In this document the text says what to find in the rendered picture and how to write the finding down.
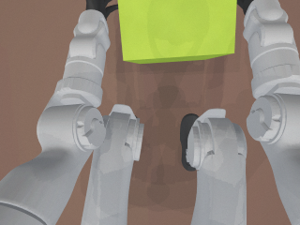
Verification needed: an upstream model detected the left robot hand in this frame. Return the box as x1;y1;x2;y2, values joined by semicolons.
85;0;119;21

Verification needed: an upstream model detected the right robot forearm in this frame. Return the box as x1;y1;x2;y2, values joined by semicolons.
243;0;300;99

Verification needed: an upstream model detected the robot left shin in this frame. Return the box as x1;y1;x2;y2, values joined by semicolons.
102;104;137;129

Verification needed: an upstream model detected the robot left upper arm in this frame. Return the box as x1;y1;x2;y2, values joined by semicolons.
0;103;106;225

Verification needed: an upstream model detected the robot right upper arm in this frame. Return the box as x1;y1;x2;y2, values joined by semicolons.
247;93;300;225

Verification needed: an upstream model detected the carton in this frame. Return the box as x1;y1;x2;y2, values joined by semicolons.
117;0;237;64

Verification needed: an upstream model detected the left robot forearm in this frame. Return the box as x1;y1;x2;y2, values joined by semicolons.
37;9;111;132

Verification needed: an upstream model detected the right robot hand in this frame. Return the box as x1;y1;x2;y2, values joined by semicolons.
236;0;254;15

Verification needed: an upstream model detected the robot right foot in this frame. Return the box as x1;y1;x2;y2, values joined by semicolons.
180;113;199;172

